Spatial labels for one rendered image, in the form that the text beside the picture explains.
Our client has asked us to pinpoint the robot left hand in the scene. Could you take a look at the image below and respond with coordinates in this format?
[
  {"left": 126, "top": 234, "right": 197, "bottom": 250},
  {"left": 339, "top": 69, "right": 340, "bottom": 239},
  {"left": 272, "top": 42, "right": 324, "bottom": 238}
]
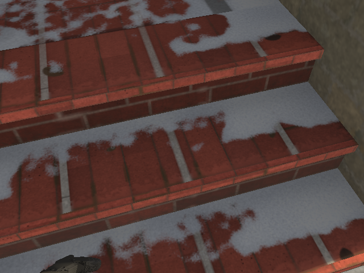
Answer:
[{"left": 40, "top": 255, "right": 101, "bottom": 273}]

